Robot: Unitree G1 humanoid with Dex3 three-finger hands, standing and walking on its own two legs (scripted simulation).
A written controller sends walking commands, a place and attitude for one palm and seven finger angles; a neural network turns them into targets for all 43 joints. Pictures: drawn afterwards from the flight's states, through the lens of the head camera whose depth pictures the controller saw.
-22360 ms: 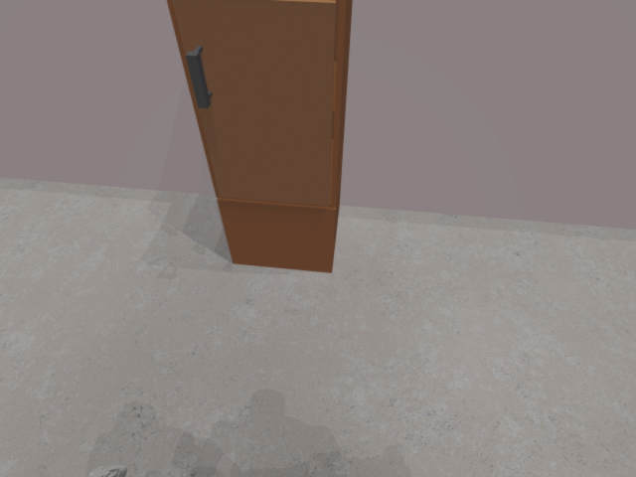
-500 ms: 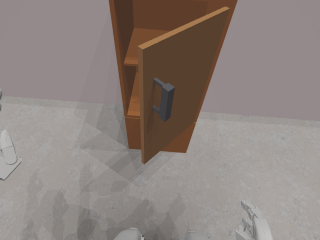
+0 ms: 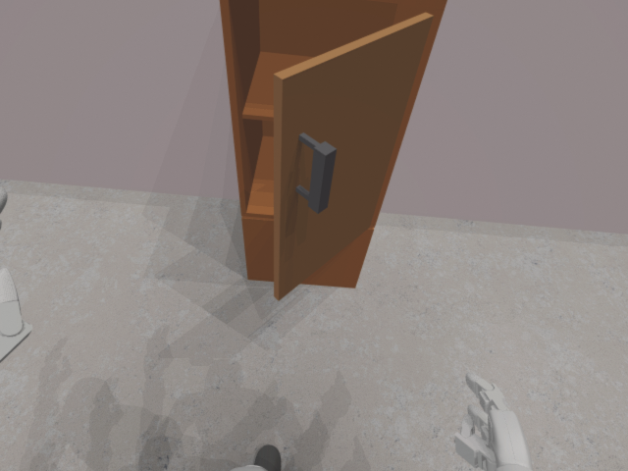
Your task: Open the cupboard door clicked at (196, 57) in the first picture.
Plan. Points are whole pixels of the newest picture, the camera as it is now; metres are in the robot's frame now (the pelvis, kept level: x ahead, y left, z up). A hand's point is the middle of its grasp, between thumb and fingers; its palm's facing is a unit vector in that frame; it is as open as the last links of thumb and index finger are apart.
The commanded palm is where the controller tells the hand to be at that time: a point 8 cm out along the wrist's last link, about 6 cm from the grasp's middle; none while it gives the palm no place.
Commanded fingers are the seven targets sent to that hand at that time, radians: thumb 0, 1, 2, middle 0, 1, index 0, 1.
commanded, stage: stop stepping back and stand still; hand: left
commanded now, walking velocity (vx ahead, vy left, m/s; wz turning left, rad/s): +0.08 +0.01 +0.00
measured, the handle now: (312, 173) +0.56 +0.03 +0.04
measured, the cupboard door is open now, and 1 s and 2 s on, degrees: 48 48 48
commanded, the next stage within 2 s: let the arm hang, fingers relaxed in 0.62 s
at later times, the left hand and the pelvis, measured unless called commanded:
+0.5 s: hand (10, 370) +0.17 +0.26 +0.16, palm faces +0.33 -0.79 -0.51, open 7.4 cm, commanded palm +0.11 +0.30 +0.18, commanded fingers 0.00 0.90 0.90 -0.20 -0.30 -0.20 -0.30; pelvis -0.04 +0.01 +0.00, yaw -2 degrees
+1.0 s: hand out of the picture +0.05 +0.18 -0.16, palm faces -0.08 -0.98 -0.21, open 7.4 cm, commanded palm none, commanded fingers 0.00 0.90 0.90 -0.20 -0.30 -0.20 -0.30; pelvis -0.04 +0.00 -0.01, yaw -1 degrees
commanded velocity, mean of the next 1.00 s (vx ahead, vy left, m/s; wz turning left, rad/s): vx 0.02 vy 0.00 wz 0.00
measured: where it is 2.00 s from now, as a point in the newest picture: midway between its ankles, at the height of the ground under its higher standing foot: outside the picture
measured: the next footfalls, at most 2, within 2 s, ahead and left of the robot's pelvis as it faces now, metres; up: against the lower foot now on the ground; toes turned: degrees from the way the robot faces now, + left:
left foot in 0.16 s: +0.07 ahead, +0.10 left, +0.00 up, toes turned +0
